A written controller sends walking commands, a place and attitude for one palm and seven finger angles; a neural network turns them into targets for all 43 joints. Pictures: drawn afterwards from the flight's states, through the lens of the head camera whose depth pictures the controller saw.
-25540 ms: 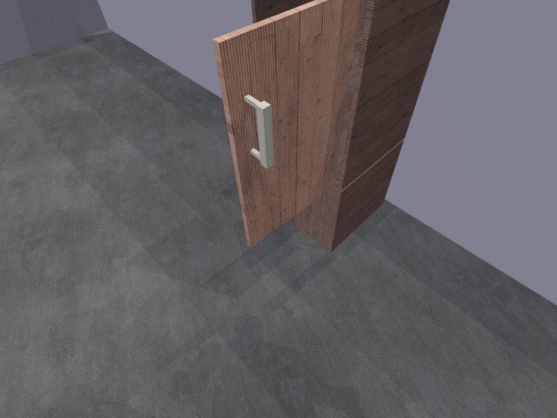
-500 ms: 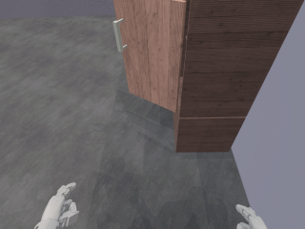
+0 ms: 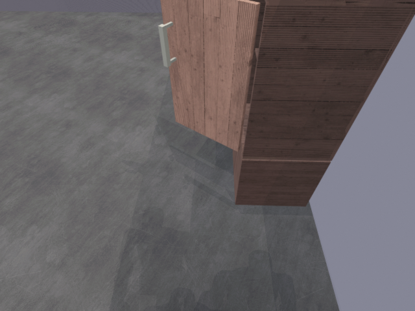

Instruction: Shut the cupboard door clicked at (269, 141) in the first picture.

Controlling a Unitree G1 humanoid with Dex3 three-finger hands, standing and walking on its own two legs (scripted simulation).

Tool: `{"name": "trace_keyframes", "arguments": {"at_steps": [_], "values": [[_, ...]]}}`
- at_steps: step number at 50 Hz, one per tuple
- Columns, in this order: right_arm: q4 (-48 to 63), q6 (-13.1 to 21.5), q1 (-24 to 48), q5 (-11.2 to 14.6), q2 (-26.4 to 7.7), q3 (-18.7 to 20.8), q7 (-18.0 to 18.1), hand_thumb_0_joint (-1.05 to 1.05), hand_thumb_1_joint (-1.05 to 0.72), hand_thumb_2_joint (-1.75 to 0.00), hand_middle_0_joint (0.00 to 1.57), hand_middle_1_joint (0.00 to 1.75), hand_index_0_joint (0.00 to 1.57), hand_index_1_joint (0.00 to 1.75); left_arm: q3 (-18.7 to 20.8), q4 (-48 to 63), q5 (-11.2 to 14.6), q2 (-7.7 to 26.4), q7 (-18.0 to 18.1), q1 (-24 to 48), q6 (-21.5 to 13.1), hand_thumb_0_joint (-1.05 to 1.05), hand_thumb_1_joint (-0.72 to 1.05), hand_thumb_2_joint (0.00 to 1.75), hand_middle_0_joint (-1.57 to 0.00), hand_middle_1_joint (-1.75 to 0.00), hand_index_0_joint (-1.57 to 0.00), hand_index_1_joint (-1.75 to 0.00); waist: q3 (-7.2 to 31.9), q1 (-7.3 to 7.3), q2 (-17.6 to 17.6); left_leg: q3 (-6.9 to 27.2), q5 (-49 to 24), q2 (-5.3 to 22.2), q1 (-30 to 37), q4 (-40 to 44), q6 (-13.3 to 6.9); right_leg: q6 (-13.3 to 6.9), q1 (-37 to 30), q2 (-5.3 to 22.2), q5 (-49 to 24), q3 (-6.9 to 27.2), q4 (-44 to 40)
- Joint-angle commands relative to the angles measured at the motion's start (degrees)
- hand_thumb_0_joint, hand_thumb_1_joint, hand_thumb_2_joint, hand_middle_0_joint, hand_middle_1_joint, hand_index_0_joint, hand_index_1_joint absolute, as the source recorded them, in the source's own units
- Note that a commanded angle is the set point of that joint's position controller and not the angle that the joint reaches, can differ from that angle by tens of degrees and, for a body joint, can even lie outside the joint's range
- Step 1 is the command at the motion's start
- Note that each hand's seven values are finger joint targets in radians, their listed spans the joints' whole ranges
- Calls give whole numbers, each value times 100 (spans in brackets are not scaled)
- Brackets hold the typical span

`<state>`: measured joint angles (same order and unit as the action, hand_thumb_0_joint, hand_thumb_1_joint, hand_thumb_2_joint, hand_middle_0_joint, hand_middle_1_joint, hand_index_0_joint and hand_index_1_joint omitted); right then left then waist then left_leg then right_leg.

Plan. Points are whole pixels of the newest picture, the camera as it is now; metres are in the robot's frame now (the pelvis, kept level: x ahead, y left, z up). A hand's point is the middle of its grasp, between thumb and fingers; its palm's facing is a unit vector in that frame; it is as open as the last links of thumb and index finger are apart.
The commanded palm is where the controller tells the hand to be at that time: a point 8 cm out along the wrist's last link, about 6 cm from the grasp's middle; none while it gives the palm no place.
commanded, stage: let the arm hang, fingers relaxed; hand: left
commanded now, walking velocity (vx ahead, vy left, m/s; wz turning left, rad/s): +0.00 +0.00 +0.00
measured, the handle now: (168, 44) +0.97 +0.20 +0.06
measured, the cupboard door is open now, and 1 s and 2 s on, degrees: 57 57 57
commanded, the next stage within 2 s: look to check the result in 0.42 s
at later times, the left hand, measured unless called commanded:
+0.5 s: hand out of the picture +0.01 +0.15 -0.18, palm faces +0.03 -0.98 -0.17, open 7.4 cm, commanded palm none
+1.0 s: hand out of the picture +0.00 +0.15 -0.17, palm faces +0.04 -0.98 -0.20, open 7.4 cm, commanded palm none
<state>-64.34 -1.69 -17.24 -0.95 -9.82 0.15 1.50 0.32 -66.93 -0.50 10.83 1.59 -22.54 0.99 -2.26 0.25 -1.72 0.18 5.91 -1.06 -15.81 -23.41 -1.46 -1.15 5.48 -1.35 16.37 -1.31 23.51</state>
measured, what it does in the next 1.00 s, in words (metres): stands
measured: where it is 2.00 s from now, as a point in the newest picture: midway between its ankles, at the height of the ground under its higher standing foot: outside the picture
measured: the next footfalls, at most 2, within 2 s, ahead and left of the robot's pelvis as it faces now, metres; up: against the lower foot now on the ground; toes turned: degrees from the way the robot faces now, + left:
right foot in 1.84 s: +0.11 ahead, -0.16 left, +0.00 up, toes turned +24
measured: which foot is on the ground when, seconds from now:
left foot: down 0.00-1.00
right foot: down 0.00-1.00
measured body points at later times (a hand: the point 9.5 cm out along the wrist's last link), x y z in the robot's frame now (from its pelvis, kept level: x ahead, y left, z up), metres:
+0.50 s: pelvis +0.01 -0.01 +0.00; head +0.01 -0.01 +0.45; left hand +0.00 +0.20 -0.16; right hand +0.00 -0.23 -0.16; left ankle +0.07 +0.10 -0.74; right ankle -0.04 -0.11 -0.74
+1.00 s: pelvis +0.03 -0.02 +0.00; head +0.04 -0.03 +0.45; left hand +0.00 +0.20 -0.16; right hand +0.03 -0.25 -0.16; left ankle +0.07 +0.10 -0.74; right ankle -0.04 -0.11 -0.74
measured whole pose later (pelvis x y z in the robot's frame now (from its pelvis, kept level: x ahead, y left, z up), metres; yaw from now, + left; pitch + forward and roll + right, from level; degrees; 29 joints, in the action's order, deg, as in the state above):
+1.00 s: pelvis +0.03 -0.02 +0.00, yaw +0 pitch -2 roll +0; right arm -64.7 -0.5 -14.5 -0.9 -9.3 -0.1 2.2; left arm 0.2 -65.7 -0.4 7.9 2.3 -19.0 -0.4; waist -2.5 0.1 -0.4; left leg 0.4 8.9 -0.1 -13.3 -24.0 0.1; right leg -2.6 2.0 -2.3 18.0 -1.2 21.8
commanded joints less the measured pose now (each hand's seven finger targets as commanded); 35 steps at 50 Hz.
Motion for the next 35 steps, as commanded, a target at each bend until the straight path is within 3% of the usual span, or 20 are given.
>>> {"name": "trace_keyframes", "arguments": {"at_steps": [1, 7, 16, 25, 35], "values": [[188, 102, -157, 15, -667, 128, 63, 0, -90, -90, 20, 30, 20, 30, 75, 184, -5, 501, 35, -170, -117, 0, 90, 90, -20, -30, -20, -30, -351, 21, 376, 627, 715, 586, 444, 447, -63, -225, 987, 620, 496, 527, -767], [137, 110, -212, 8, -530, 96, 65, 0, -90, -90, 20, 30, 20, 30, 76, 186, -11, 418, 56, -156, -110, 0, 90, 90, -20, -30, -20, -30, -547, 17, 207, 620, 677, 577, 331, 504, -51, -207, 994, 604, 400, 537, -721], [149, 141, -222, 0, -410, 71, 72, 0, -90, -90, 20, 30, 20, 30, 87, 250, -2, 305, 67, -83, -131, 0, 90, 90, -20, -30, -20, -30, -456, 5, 73, 557, 275, 551, 373, 385, -21, -192, 847, 624, 54, 534, -700], [144, 183, -243, 11, -411, 57, 97, 0, -90, -90, 20, 30, 20, 30, 101, 268, 11, 265, 85, -65, -165, 0, 90, 90, -20, -30, -20, -30, -190, 10, 134, 525, -395, 598, 561, 214, -43, -172, 550, 642, -544, 496, -664], [114, 148, -177, 18, -435, 58, 98, 0, -90, -90, 20, 30, 20, 30, 91, 223, 12, 275, 94, -137, -163, 0, 90, 90, -20, -30, -20, -30, -324, 15, 222, 474, -311, 587, 641, 171, -35, -174, 603, 646, -524, 501, -751]]}}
